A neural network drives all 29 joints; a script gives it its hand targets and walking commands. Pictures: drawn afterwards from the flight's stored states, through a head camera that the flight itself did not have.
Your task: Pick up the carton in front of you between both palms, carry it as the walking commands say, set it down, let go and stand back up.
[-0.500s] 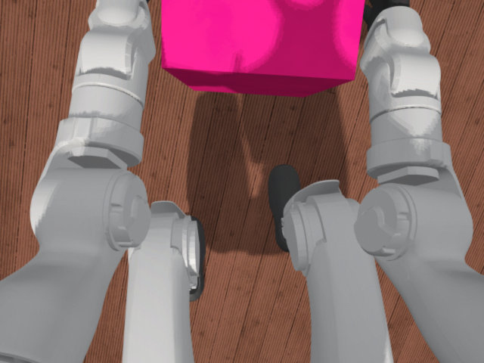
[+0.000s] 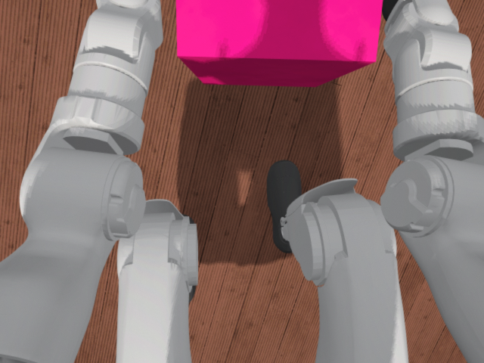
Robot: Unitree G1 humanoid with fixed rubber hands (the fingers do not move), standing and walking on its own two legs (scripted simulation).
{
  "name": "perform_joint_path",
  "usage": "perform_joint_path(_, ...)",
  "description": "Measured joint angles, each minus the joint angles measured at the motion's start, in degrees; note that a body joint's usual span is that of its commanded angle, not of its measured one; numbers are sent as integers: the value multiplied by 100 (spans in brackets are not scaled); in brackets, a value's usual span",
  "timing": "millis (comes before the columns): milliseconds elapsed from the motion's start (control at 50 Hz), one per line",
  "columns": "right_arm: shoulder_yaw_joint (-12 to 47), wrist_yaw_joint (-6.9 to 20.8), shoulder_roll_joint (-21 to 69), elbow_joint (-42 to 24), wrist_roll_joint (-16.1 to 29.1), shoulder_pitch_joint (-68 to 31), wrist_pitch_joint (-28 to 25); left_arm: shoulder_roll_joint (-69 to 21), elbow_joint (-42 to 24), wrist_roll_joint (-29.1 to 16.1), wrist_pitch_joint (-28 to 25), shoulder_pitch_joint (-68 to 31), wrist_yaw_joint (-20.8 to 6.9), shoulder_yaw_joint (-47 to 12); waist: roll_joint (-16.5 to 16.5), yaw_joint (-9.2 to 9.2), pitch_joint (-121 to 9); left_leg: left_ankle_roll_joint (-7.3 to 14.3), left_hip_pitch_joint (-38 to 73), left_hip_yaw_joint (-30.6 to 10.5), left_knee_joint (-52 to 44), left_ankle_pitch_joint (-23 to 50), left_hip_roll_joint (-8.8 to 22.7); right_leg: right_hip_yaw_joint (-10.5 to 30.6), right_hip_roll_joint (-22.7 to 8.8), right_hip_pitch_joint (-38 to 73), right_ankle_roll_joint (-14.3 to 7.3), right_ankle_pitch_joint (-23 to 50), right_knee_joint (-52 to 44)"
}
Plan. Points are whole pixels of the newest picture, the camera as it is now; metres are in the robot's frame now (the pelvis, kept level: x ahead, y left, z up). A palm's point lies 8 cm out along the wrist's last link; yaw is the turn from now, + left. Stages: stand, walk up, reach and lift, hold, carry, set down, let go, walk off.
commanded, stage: set down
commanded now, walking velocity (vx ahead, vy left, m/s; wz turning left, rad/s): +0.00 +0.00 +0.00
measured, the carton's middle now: (269, 0) +0.55 -0.11 -0.24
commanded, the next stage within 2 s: none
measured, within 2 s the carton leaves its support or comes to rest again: rests again in 0.48 s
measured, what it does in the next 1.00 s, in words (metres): stands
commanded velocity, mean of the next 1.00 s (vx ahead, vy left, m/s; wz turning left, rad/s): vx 0.00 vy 0.00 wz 0.00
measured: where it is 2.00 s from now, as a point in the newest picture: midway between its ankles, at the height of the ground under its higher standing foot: (233, 248)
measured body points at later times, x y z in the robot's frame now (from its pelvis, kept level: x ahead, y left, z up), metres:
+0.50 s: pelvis -0.01 -0.01 -0.01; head +0.38 -0.01 +0.22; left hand +0.58 +0.03 -0.19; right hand +0.53 -0.28 -0.18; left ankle +0.07 +0.10 -0.35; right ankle +0.15 -0.14 -0.35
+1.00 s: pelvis -0.01 -0.01 -0.01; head +0.38 -0.02 +0.20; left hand +0.59 +0.09 -0.20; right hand +0.51 -0.29 -0.20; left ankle +0.07 +0.10 -0.35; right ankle +0.15 -0.14 -0.35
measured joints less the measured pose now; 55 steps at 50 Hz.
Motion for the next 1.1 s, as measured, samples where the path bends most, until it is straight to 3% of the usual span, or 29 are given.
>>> perform_joint_path(540, -207, 352, -523, 567, 62, -288, -281, -208, -31, 695, -269, -431, -716, 566, -248, 181, 874, -94, 331, -135, 323, -95, 24, -144, 20, 281, -107, 11, 265)
perform_joint_path(720, -327, 371, -519, 788, 43, -426, -463, -117, 34, 805, -384, -499, -746, 497, -299, 183, 1128, -76, 480, -127, 407, -120, 55, -142, 55, 432, -57, 22, 307)
perform_joint_path(780, -278, 208, -490, 1057, 118, -524, -685, 116, 256, 613, -455, -542, -612, 170, -302, 160, 1270, -84, 558, -149, 402, -117, 69, -164, 64, 522, -42, 34, 279)
perform_joint_path(860, 70, -200, -636, 1459, 627, -576, -1008, 612, 518, -58, -560, -622, -316, -439, -287, 176, 1418, -126, 567, -201, 361, -74, 48, -211, 33, 560, -76, 55, 229)
perform_joint_path(980, 489, -390, -821, 1542, 1119, -625, -1231, 1241, 540, -1084, -598, -783, -275, -1277, -165, 204, 1468, -163, 522, -227, 361, -27, 30, -256, -46, 540, -165, 51, 259)
perform_joint_path(1100, 636, -474, -692, 1048, 1197, -467, -1117, 1279, 422, -1283, -516, -875, -259, -1300, -27, 123, 1180, -187, 440, -238, 288, 19, 14, -265, -72, 471, -182, 67, 204)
